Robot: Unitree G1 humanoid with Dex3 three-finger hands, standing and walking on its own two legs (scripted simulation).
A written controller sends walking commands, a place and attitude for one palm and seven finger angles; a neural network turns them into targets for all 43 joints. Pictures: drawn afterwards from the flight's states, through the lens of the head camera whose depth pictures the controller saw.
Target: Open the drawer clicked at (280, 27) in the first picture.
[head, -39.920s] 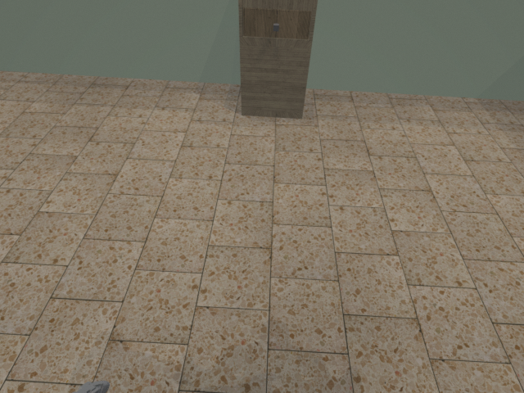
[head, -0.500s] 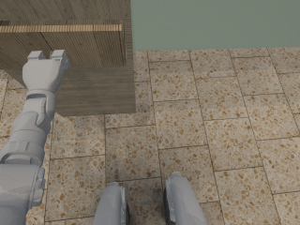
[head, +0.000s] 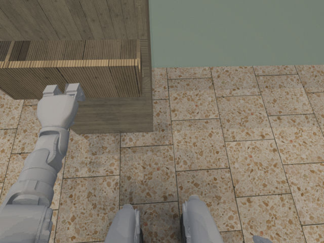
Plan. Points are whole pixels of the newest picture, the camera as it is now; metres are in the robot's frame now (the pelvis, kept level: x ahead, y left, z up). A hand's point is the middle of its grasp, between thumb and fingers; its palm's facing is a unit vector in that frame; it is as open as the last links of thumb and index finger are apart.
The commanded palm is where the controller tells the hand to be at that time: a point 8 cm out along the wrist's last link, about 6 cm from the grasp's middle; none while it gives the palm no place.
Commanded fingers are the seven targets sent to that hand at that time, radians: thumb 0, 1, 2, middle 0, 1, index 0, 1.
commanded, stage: pull the drawer open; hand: left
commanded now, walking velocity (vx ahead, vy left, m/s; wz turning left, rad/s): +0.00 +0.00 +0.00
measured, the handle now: (66, 96) +0.49 +0.25 -0.03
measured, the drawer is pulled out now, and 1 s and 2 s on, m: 0.08 0.18 0.28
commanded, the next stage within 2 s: none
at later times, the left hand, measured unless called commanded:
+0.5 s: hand (66, 136) +0.38 +0.24 -0.05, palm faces -0.04 -0.03 -1.00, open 6.0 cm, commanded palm +0.34 +0.25 -0.01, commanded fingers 0.00 0.90 0.90 -0.40 -1.35 -0.40 -1.35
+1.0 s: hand (63, 156) +0.33 +0.24 -0.05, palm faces -0.05 -0.03 -1.00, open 6.0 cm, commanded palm +0.29 +0.24 -0.01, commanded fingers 0.00 0.90 0.90 -0.40 -1.35 -0.40 -1.35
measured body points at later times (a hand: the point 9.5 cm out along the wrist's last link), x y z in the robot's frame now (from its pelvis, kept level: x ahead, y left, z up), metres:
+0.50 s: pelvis -0.01 +0.00 +0.01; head +0.13 -0.01 +0.43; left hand +0.38 +0.24 +0.00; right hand +0.08 -0.27 -0.13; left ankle -0.02 +0.12 -0.61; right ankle +0.04 -0.14 -0.61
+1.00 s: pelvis +0.00 -0.01 +0.01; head +0.12 -0.01 +0.45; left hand +0.32 +0.24 +0.00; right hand +0.12 -0.27 -0.12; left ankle -0.02 +0.12 -0.61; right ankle +0.04 -0.14 -0.61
